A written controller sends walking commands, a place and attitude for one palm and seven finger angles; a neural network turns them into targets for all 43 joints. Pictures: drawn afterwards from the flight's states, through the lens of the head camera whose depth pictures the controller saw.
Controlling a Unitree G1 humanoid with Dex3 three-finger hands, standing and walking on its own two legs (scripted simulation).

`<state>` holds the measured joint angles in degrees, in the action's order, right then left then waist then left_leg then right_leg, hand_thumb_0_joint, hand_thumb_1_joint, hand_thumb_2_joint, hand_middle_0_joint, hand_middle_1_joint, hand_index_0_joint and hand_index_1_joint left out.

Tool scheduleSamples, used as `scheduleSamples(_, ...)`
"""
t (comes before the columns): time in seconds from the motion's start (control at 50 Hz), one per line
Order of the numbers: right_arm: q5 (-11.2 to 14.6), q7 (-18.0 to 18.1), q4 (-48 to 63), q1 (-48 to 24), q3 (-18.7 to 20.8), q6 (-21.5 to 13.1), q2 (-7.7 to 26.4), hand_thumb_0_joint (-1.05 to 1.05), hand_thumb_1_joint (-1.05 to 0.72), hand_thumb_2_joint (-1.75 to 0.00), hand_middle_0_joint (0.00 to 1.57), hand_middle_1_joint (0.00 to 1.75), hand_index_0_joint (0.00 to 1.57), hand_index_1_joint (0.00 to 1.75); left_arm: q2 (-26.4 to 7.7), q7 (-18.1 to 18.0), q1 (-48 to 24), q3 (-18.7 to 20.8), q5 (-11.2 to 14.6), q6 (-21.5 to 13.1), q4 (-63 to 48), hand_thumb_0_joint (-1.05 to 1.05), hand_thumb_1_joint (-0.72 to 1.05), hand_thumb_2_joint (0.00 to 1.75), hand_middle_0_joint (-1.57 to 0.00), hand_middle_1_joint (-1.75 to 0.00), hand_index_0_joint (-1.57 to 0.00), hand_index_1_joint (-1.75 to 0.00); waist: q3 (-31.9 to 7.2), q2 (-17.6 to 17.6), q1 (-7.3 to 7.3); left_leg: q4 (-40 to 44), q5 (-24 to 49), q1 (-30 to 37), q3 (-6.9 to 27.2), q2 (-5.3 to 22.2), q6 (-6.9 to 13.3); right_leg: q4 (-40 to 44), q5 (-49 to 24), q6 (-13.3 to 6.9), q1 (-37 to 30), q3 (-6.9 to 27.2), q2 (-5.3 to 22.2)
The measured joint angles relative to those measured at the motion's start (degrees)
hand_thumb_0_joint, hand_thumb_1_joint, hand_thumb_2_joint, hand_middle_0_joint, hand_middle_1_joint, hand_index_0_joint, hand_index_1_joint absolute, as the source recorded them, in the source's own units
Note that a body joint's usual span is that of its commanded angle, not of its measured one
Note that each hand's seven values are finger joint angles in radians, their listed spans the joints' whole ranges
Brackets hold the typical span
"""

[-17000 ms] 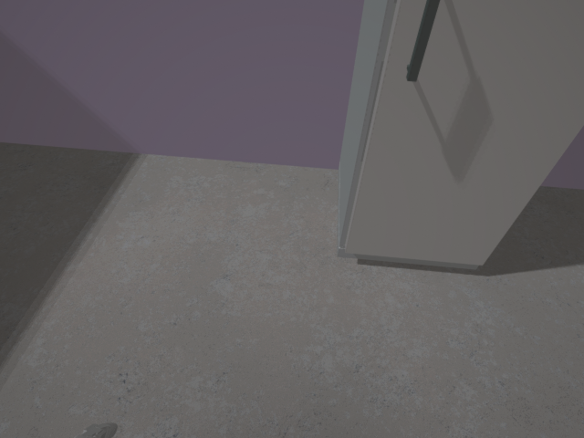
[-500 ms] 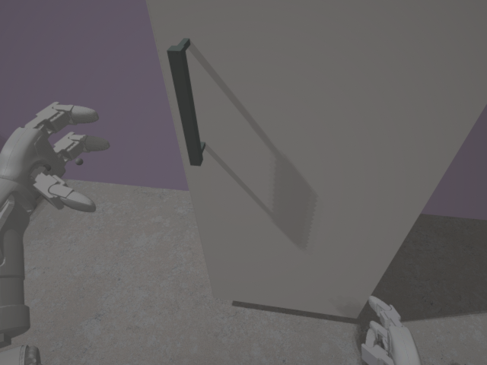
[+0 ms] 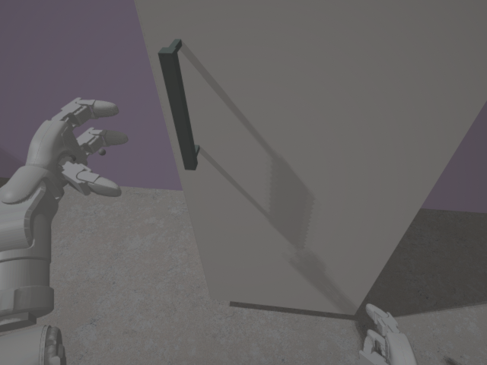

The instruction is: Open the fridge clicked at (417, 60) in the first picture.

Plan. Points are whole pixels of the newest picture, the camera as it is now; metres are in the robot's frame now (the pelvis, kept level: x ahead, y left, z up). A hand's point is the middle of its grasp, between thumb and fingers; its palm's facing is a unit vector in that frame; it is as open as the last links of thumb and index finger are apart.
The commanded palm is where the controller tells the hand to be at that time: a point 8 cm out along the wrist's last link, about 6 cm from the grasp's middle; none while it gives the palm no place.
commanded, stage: move the hooked fingers beside the handle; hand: left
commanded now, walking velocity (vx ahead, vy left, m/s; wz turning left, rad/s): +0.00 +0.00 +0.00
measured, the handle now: (184, 110) +0.48 +0.14 +0.20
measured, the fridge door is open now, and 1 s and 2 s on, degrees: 0 0 0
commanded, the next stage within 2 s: feel for the door with the fingertips in 1.60 s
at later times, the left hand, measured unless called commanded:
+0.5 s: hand (129, 134) +0.40 +0.21 +0.20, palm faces -0.02 -1.00 -0.04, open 14.0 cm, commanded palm +0.38 +0.26 +0.21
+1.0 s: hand (139, 126) +0.43 +0.21 +0.20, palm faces -0.01 -1.00 -0.02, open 14.0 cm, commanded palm +0.40 +0.26 +0.21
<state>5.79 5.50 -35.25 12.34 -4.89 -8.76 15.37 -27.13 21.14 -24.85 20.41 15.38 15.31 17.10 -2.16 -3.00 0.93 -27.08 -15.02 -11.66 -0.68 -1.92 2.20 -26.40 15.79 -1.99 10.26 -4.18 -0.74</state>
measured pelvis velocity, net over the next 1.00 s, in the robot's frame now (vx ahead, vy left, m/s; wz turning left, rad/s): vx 0.00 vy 0.00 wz -0.03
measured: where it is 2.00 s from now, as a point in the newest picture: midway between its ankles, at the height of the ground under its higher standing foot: outside the picture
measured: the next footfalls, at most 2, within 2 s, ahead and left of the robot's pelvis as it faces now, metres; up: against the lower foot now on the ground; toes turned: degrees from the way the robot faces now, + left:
none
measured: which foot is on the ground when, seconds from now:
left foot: down 0.00-1.00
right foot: down 0.00-1.00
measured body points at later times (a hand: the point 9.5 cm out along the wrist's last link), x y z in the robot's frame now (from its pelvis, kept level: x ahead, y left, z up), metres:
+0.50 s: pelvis +0.00 +0.00 +0.00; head +0.00 -0.01 +0.45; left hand +0.40 +0.27 +0.21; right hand +0.14 -0.25 -0.10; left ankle -0.01 +0.09 -0.74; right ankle -0.02 -0.09 -0.74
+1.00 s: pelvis +0.00 +0.00 +0.00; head +0.01 -0.01 +0.45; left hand +0.43 +0.26 +0.21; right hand +0.10 -0.26 -0.10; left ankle -0.01 +0.09 -0.74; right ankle -0.02 -0.09 -0.74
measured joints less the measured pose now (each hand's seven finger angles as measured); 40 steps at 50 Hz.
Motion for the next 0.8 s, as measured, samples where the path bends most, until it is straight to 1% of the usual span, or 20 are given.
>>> scheduleSamples(0.1,0.01,0.23,-0.21,-0.31,0.04,0.47,0.04,0.01,-0.90,-0.90,0.20,0.30,0.20,0.30,0.66,-0.72,-2.41,-1.56,-0.35,-0.41,2.12,-0.01,-0.50,0.30,-0.30,-1.20,-0.30,-1.20,0.13,0.18,0.02,-0.03,0.00,-0.14,0.26,-0.12,0.05,0.11,0.03,0.04,-0.02,-0.26,0.10)
scheduleSamples(0.22,-0.15,0.39,-0.53,-0.36,0.07,1.18,-0.02,0.01,-0.90,-0.90,0.20,0.30,0.20,0.30,1.07,-1.94,-5.55,-3.01,-1.09,-0.95,5.39,-0.01,-0.50,0.30,-0.30,-1.20,-0.30,-1.20,0.37,0.38,-0.53,0.24,0.17,-0.40,0.27,-0.14,0.05,0.37,-0.14,0.04,0.25,-0.25,0.11)
scheduleSamples(0.36,-0.28,0.11,-0.82,1.00,0.30,2.07,-0.13,0.01,-0.90,-0.90,0.20,0.30,0.20,0.30,0.81,-2.78,-7.52,-2.45,-1.55,-2.29,8.42,-0.01,-0.50,0.30,-0.31,-1.20,-0.30,-1.20,-0.11,0.65,-1.38,0.81,0.18,-0.28,-0.24,0.10,0.00,0.83,-0.31,-0.02,0.39,0.29,-0.13)
scheduleSamples(0.5,-0.23,0.22,-1.49,2.34,0.81,2.90,0.34,0.01,-0.90,-0.90,0.20,0.30,0.20,0.30,0.19,-3.15,-10.03,-2.67,-2.20,-2.65,13.03,-0.01,-0.50,0.30,-0.30,-1.20,-0.30,-1.20,-0.01,0.71,-2.07,0.73,0.14,-0.79,-0.32,0.25,-0.03,0.93,-0.40,-0.07,0.86,0.39,-0.29)
scheduleSamples(0.62,-0.40,0.37,-2.13,3.43,1.20,3.06,0.61,0.01,-0.91,-0.90,0.20,0.30,0.20,0.30,0.32,-3.45,-12.18,-2.87,-2.44,-4.78,15.85,-0.01,-0.50,0.30,-0.30,-1.20,-0.30,-1.20,0.10,0.85,-2.46,0.70,0.16,-1.10,-0.32,0.37,-0.06,1.12,-0.55,-0.11,1.07,0.39,-0.41)
scheduleSamples(0.8,-0.50,0.11,-2.51,4.56,1.60,3.30,0.79,0.01,-0.91,-0.90,0.20,0.30,0.20,0.30,-0.62,-3.94,-16.53,-2.91,-3.51,-6.64,22.58,-0.01,-0.50,0.30,-0.30,-1.20,-0.30,-1.20,-0.15,0.85,-3.34,0.60,0.21,-2.00,-0.60,0.55,-0.07,1.14,-0.80,-0.16,2.04,0.67,-0.59)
